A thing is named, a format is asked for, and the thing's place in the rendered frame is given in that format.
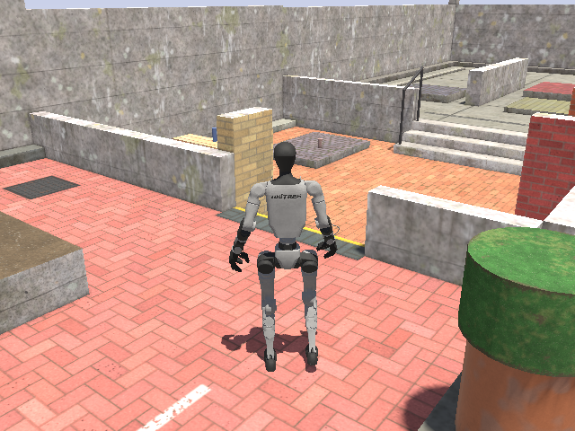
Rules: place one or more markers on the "right robot hand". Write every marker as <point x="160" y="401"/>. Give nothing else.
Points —
<point x="324" y="245"/>

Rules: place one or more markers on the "left robot hand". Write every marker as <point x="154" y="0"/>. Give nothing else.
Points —
<point x="233" y="258"/>

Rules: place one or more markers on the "left robot forearm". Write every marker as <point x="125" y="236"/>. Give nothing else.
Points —
<point x="240" y="239"/>

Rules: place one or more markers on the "robot left foot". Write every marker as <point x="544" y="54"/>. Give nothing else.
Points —
<point x="270" y="363"/>

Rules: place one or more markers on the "right robot forearm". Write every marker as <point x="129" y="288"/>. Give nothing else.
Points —
<point x="328" y="233"/>

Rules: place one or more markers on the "robot foot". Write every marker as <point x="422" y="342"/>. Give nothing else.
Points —
<point x="311" y="357"/>
<point x="270" y="363"/>

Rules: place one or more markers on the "robot right foot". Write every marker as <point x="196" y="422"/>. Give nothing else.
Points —
<point x="311" y="357"/>

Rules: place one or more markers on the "left robot upper arm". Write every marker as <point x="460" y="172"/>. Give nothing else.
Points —
<point x="258" y="190"/>

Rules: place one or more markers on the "right robot upper arm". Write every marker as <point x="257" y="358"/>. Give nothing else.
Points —
<point x="314" y="189"/>

